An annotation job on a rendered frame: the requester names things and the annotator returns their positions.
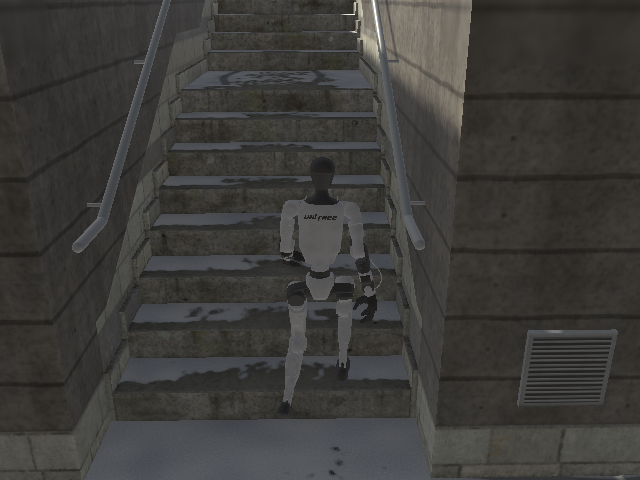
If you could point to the robot right foot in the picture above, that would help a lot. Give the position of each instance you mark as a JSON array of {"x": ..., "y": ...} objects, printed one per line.
[{"x": 342, "y": 373}]

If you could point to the robot left forearm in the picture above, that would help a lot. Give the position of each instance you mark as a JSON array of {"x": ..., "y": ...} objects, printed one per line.
[{"x": 285, "y": 256}]

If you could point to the robot right forearm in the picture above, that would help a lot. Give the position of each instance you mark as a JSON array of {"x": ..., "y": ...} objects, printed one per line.
[{"x": 365, "y": 274}]

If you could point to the robot right thigh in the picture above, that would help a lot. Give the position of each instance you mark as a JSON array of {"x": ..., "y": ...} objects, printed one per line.
[{"x": 344, "y": 291}]

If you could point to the right robot hand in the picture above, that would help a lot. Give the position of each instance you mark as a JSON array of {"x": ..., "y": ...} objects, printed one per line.
[{"x": 372, "y": 307}]

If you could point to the robot left upper arm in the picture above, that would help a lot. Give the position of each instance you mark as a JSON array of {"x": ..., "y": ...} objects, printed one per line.
[{"x": 290, "y": 210}]

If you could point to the left robot hand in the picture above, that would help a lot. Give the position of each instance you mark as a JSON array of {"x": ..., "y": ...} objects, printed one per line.
[{"x": 297, "y": 256}]

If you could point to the robot right upper arm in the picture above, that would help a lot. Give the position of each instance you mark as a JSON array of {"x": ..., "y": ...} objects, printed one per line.
[{"x": 352, "y": 212}]

